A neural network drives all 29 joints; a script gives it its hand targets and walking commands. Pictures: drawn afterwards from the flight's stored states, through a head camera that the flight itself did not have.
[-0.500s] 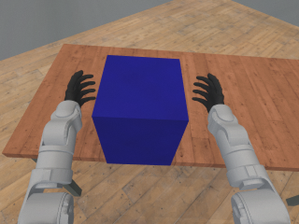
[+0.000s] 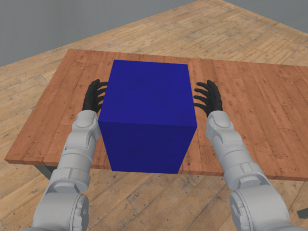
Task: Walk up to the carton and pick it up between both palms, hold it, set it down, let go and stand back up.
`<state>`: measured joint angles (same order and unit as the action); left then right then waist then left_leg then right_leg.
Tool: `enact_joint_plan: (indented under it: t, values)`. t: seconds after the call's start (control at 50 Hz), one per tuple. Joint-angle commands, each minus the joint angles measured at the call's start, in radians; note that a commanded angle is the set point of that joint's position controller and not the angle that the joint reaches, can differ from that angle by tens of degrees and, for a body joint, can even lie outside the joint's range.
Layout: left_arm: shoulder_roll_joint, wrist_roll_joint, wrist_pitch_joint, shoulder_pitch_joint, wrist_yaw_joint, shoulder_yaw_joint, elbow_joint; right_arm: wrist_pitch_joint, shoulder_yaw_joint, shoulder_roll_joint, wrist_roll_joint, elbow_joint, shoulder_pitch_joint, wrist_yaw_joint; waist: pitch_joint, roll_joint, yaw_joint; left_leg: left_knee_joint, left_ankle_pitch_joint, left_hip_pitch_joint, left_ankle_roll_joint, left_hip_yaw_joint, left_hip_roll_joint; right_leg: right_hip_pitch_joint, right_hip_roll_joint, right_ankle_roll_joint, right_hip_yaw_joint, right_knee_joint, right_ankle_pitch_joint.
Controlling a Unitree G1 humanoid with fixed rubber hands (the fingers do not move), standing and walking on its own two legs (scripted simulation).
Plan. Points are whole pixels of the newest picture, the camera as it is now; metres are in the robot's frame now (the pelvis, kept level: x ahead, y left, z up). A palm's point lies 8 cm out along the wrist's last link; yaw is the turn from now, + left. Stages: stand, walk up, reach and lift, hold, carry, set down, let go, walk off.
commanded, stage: reach and lift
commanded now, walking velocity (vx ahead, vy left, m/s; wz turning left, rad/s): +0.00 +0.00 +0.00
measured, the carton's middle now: (147, 120) +0.39 +0.07 +0.05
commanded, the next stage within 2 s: none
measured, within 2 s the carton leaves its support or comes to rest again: leaves its support in 1.92 s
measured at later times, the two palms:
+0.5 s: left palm (95, 110) +0.37 +0.21 +0.10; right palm (204, 111) +0.41 -0.08 +0.10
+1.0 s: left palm (94, 112) +0.36 +0.21 +0.10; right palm (206, 112) +0.40 -0.08 +0.11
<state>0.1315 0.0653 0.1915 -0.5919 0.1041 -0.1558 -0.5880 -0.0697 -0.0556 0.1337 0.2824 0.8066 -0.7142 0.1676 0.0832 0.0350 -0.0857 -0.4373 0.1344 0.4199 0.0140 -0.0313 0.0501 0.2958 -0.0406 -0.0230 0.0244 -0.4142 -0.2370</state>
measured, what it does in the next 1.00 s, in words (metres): stands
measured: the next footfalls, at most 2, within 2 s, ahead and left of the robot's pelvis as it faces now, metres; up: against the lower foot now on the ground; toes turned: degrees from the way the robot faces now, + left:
none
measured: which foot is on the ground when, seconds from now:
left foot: down 0.00-1.00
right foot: down 0.00-1.00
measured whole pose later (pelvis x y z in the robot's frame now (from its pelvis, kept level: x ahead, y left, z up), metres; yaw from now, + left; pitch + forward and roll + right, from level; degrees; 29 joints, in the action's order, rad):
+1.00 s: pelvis +0.01 +0.01 +0.01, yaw +1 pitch +2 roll -1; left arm -0.12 -0.32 0.15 -0.52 0.02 -0.38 -0.46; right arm 0.06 0.29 -0.08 -0.19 0.82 -0.64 0.08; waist 0.04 0.06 -0.08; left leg -0.33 0.10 0.25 0.00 -0.03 0.02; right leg 0.12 -0.02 -0.01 0.03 -0.29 -0.20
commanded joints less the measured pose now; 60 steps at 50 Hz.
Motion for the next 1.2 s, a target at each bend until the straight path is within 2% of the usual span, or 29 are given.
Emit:
enact_joint_plan:
  t: [0.0,0.02,0.06,0.1,0.16,0.18,0.22,0.24,0.3,0.32,0.34,0.36,0.44,0.46,0.52,0.56,0.66,0.7,0.74,0.76,0.8,0.82,0.86,0.9,0.92,1.0,1.04,1.1,1.18]
  values:
    - [0.043,-0.034,-0.023,-0.419,0.008,-0.018,0.230,0.047,0.020,0.099,-0.001,-0.200,-0.457,0.007,0.547,-0.069,-0.010,-0.033,-0.396,-0.457,0.019,-0.001,-0.029,-0.014,0.000,0.059,-0.019,0.075,0.278]
    - [0.039,-0.033,-0.022,-0.424,0.006,-0.010,0.221,0.040,0.028,0.088,-0.008,-0.164,-0.449,0.010,0.515,-0.070,0.007,-0.032,-0.380,-0.447,0.015,0.001,-0.030,-0.002,0.002,0.058,-0.020,0.081,0.263]
    - [0.006,-0.049,-0.017,-0.414,0.008,-0.012,0.216,0.036,0.000,0.053,0.000,-0.174,-0.460,0.010,0.498,-0.064,-0.010,-0.023,-0.359,-0.446,0.007,-0.006,-0.030,-0.003,0.004,0.060,-0.022,0.084,0.248]
    - [-0.010,-0.056,-0.017,-0.434,0.013,-0.010,0.231,0.036,0.011,0.032,-0.017,-0.195,-0.486,0.011,0.507,-0.060,-0.010,-0.019,-0.337,-0.442,0.003,-0.005,-0.028,0.000,0.003,0.058,-0.023,0.090,0.218]
    - [-0.047,-0.069,-0.014,-0.446,0.025,0.003,0.265,0.032,0.033,0.014,-0.033,-0.175,-0.470,0.017,0.509,-0.092,0.003,-0.023,-0.328,-0.455,0.012,-0.002,-0.027,0.018,0.002,0.052,-0.016,0.095,0.187]
    - [-0.047,-0.073,-0.009,-0.448,0.028,0.005,0.265,0.036,0.045,0.019,-0.050,-0.190,-0.477,0.025,0.508,-0.088,0.010,-0.023,-0.331,-0.458,0.013,0.000,-0.027,0.020,-0.002,0.056,-0.015,0.101,0.185]
    - [-0.066,-0.081,-0.003,-0.439,0.031,-0.002,0.286,0.041,0.033,-0.002,-0.054,-0.225,-0.480,0.034,0.532,-0.084,0.001,-0.032,-0.360,-0.459,0.011,-0.008,-0.030,0.008,0.001,0.059,-0.017,0.088,0.230]
    - [-0.076,-0.088,0.004,-0.415,0.031,0.003,0.270,0.041,0.038,-0.004,-0.063,-0.211,-0.469,0.039,0.516,-0.076,0.016,-0.031,-0.357,-0.467,0.013,-0.004,-0.028,0.013,-0.004,0.061,-0.012,0.093,0.219]
    - [-0.114,-0.111,0.014,-0.426,0.039,0.003,0.315,0.043,0.044,-0.011,-0.078,-0.233,-0.489,0.042,0.542,-0.087,0.004,-0.041,-0.388,-0.496,0.019,-0.005,-0.020,0.039,-0.008,0.057,-0.003,0.096,0.220]
    - [-0.126,-0.105,0.015,-0.427,0.037,0.013,0.290,0.037,0.043,-0.029,-0.079,-0.206,-0.485,0.040,0.515,-0.084,0.011,-0.037,-0.365,-0.490,0.016,-0.005,-0.020,0.048,-0.007,0.055,-0.003,0.100,0.194]
    - [-0.133,-0.120,0.018,-0.433,0.041,0.008,0.319,0.037,0.054,-0.030,-0.091,-0.205,-0.479,0.039,0.526,-0.089,0.016,-0.033,-0.359,-0.503,0.018,0.000,-0.015,0.052,-0.009,0.050,0.000,0.101,0.181]
    - [-0.141,-0.115,0.022,-0.426,0.039,0.011,0.296,0.035,0.040,-0.043,-0.086,-0.220,-0.491,0.037,0.526,-0.076,0.003,-0.032,-0.354,-0.496,0.013,-0.006,-0.016,0.051,-0.006,0.054,-0.005,0.101,0.175]
    - [-0.155,-0.125,0.021,-0.416,0.038,0.010,0.324,0.039,0.046,-0.060,-0.104,-0.228,-0.474,0.036,0.542,-0.060,0.003,-0.028,-0.349,-0.496,0.010,-0.011,-0.019,0.030,-0.006,0.053,0.000,0.105,0.175]
    - [-0.171,-0.130,0.019,-0.426,0.036,0.015,0.344,0.043,0.032,-0.075,-0.097,-0.248,-0.483,0.032,0.566,-0.071,-0.005,-0.032,-0.370,-0.508,0.012,-0.009,-0.018,0.029,-0.005,0.056,-0.003,0.098,0.200]
    - [-0.188,-0.142,0.020,-0.427,0.028,0.021,0.339,0.047,0.051,-0.078,-0.121,-0.230,-0.481,0.026,0.536,-0.076,-0.001,-0.027,-0.373,-0.517,0.013,-0.011,-0.017,0.033,-0.007,0.050,0.001,0.109,0.178]
    - [-0.207,-0.149,0.018,-0.443,0.025,0.029,0.312,0.049,0.058,-0.096,-0.130,-0.212,-0.501,0.018,0.524,-0.075,0.005,-0.020,-0.329,-0.506,0.011,-0.010,-0.018,0.055,-0.006,0.045,0.007,0.115,0.135]
    - [-0.255,-0.179,0.002,-0.415,0.012,0.044,0.303,0.075,0.070,-0.133,-0.173,-0.198,-0.472,-0.002,0.517,-0.087,-0.001,-0.013,-0.368,-0.525,0.016,-0.019,-0.014,0.028,-0.004,0.041,0.012,0.125,0.154]
    - [-0.303,-0.201,-0.007,-0.421,-0.001,0.050,0.287,0.088,0.087,-0.173,-0.199,-0.174,-0.476,-0.020,0.499,-0.094,0.004,-0.010,-0.375,-0.543,0.022,-0.019,-0.013,0.044,-0.004,0.039,0.021,0.133,0.135]
    - [-0.380,-0.235,-0.014,-0.434,-0.031,0.042,0.258,0.093,0.094,-0.271,-0.257,-0.166,-0.476,-0.047,0.478,-0.072,-0.001,0.015,-0.340,-0.526,0.011,-0.026,-0.014,0.009,0.005,0.040,0.020,0.141,0.121]
    - [-0.451,-0.246,-0.026,-0.467,-0.053,0.064,0.259,0.104,0.093,-0.348,-0.285,-0.178,-0.492,-0.066,0.498,-0.061,0.008,0.017,-0.354,-0.526,0.012,-0.027,-0.016,-0.009,0.005,0.042,0.019,0.143,0.144]
    - [-0.672,-0.292,-0.038,-0.528,-0.121,0.132,0.214,0.118,0.054,-0.604,-0.368,-0.151,-0.521,-0.132,0.480,-0.063,0.014,0.035,-0.380,-0.530,0.018,-0.030,-0.015,-0.035,0.009,0.041,0.024,0.151,0.163]
    - [-0.768,-0.328,-0.036,-0.509,-0.155,0.154,0.193,0.133,0.041,-0.701,-0.416,-0.156,-0.523,-0.163,0.490,-0.055,0.011,0.041,-0.413,-0.550,0.018,-0.034,-0.012,-0.067,0.010,0.042,0.027,0.154,0.201]
    - [-0.757,-0.353,-0.042,-0.465,-0.188,0.173,0.157,0.166,0.059,-0.696,-0.483,-0.143,-0.479,-0.181,0.475,-0.038,0.038,0.055,-0.430,-0.557,0.023,-0.041,-0.016,-0.134,0.011,0.050,0.034,0.154,0.277]
    - [-0.741,-0.374,-0.051,-0.410,-0.205,0.165,0.148,0.190,0.077,-0.679,-0.511,-0.113,-0.450,-0.195,0.459,-0.063,0.044,0.067,-0.460,-0.560,0.033,-0.053,-0.018,-0.177,0.011,0.048,0.040,0.146,0.340]
    - [-0.731,-0.378,-0.053,-0.414,-0.209,0.164,0.149,0.199,0.074,-0.682,-0.509,-0.111,-0.442,-0.200,0.430,-0.073,0.031,0.074,-0.438,-0.555,0.033,-0.057,-0.022,-0.190,0.018,0.050,0.037,0.147,0.338]
    - [-0.720,-0.394,-0.045,-0.412,-0.225,0.141,0.136,0.212,0.093,-0.690,-0.524,-0.068,-0.416,-0.199,0.307,-0.063,0.039,0.112,-0.364,-0.509,0.027,-0.074,-0.035,-0.239,0.029,0.055,0.042,0.164,0.306]
    - [-0.719,-0.397,-0.041,-0.437,-0.225,0.133,0.129,0.218,0.095,-0.690,-0.523,-0.057,-0.435,-0.202,0.269,-0.062,0.030,0.124,-0.313,-0.493,0.023,-0.077,-0.039,-0.235,0.029,0.053,0.043,0.175,0.235]
    - [-0.736,-0.405,-0.036,-0.442,-0.221,0.142,0.138,0.226,0.125,-0.684,-0.531,-0.044,-0.433,-0.209,0.245,-0.079,0.037,0.134,-0.293,-0.517,0.030,-0.077,-0.033,-0.202,0.029,0.046,0.053,0.189,0.164]
    - [-0.733,-0.417,-0.021,-0.443,-0.219,0.119,0.128,0.227,0.131,-0.671,-0.525,-0.054,-0.455,-0.210,0.226,-0.069,0.022,0.145,-0.283,-0.520,0.024,-0.082,-0.029,-0.199,0.036,0.046,0.046,0.197,0.147]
